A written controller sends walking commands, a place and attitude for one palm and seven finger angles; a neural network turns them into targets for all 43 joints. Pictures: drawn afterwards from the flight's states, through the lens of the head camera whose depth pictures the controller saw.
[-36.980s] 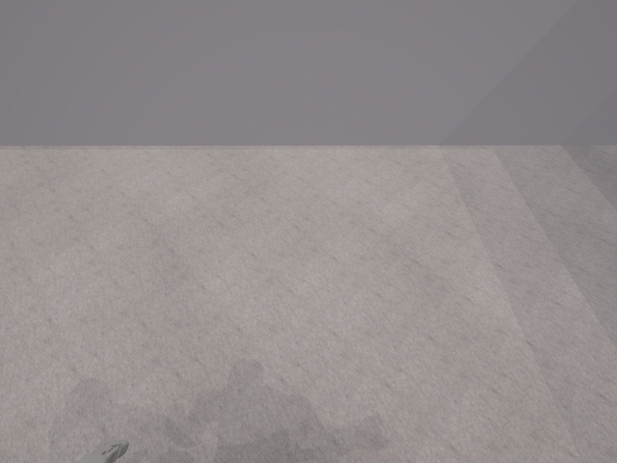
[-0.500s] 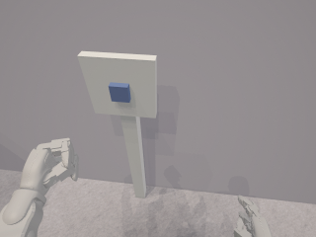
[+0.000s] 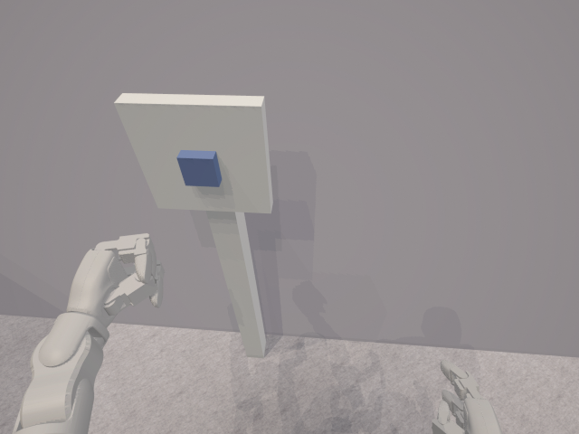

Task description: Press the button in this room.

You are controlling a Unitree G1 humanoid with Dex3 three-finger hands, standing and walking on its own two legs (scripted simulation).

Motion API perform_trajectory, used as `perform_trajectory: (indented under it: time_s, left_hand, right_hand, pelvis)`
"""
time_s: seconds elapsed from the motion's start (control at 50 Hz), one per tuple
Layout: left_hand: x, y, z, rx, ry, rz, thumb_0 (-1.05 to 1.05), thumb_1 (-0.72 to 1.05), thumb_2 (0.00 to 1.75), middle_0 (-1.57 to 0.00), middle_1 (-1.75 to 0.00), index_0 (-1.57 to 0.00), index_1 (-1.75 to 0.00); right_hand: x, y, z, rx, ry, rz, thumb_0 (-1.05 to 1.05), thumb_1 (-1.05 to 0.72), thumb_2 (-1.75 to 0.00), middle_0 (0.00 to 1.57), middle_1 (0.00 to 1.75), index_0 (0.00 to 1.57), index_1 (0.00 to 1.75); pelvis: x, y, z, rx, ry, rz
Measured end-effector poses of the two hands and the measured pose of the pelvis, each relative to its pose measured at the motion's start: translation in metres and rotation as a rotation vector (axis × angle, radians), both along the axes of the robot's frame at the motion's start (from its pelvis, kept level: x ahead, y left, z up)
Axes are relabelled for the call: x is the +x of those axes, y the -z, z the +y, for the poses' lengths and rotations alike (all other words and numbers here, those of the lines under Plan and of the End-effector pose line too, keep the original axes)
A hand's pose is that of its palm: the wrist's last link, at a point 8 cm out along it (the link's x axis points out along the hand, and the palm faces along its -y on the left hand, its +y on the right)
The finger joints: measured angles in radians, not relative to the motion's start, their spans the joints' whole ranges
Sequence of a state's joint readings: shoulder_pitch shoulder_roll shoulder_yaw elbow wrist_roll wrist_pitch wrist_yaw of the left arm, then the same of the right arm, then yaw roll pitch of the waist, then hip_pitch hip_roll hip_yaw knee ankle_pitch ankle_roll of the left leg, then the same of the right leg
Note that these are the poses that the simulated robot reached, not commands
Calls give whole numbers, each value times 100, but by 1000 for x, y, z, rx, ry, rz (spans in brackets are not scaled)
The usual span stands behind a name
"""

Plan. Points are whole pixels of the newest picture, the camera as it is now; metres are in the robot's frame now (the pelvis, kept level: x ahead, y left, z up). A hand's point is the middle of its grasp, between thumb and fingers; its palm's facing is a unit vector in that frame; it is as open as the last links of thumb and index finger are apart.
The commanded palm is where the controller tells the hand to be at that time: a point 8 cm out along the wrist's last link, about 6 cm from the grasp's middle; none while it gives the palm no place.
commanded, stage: aim a knuckle at the button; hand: left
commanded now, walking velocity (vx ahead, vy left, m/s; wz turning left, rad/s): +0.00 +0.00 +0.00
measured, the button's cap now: (200, 167) +0.49 +0.18 +0.12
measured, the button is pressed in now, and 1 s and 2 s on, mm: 0 0 0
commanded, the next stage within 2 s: none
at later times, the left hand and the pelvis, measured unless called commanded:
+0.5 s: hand (180, 245) +0.34 +0.18 +0.10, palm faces -0.02 -1.00 -0.03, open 3.1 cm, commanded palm +0.32 +0.24 +0.10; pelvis +0.01 +0.01 +0.00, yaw -1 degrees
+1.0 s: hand (208, 217) +0.41 +0.16 +0.09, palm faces -0.02 -1.00 -0.02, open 3.1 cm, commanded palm +0.37 +0.21 +0.09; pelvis +0.01 +0.01 -0.01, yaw -2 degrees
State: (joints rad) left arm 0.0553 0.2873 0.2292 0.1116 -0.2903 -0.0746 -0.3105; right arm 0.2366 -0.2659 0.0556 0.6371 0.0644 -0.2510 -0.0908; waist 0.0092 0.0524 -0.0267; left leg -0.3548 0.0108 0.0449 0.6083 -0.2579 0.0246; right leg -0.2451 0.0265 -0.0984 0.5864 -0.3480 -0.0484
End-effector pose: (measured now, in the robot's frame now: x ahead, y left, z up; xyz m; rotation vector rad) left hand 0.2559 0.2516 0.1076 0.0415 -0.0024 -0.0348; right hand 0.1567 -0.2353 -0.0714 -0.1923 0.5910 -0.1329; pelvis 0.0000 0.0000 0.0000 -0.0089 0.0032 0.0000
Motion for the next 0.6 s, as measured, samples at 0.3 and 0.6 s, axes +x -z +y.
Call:
perform_trajectory:
  time_s: [0.3,0.6]
  left_hand:
    - [30,6,-4,-14,-17,-12,2,90,90,-130,-150,-130,-150]
    - [88,12,-20,-26,-12,7,2,90,90,-130,-150,-130,-150]
  right_hand:
    - [0,6,-4,-3,27,64,1,-91,-90,20,30,20,30]
    - [-17,19,4,7,42,170,1,-90,-90,20,30,20,30]
  pelvis:
    - [11,1,4,5,11,28]
    - [6,4,8,2,10,54]
